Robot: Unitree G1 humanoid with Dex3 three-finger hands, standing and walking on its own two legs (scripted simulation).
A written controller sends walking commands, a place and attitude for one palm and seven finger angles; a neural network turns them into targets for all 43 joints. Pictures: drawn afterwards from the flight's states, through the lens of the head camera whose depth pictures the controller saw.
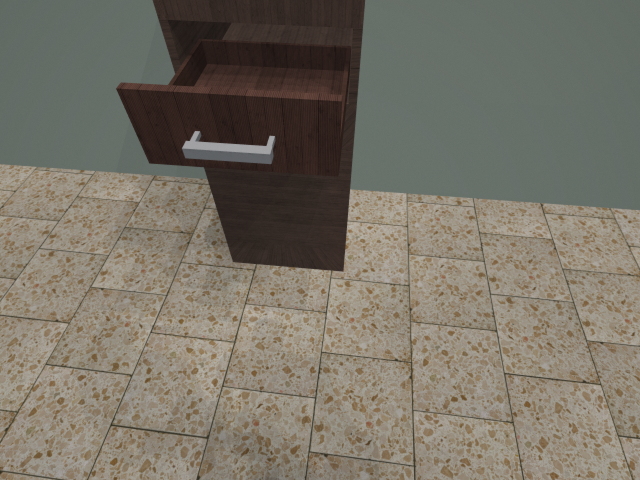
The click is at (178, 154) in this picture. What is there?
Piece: drawer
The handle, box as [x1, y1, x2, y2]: [182, 131, 274, 163]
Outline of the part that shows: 182,147 185,157 188,158 271,163 273,156 272,147 274,143 274,136 269,136 266,146 199,142 198,140 200,137 200,132 195,131 189,141 186,141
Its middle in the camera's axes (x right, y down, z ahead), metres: -0.16 -0.17 +0.70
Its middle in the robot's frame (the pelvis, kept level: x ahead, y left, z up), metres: +0.64 +0.19 +0.04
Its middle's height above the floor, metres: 0.81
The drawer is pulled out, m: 0.27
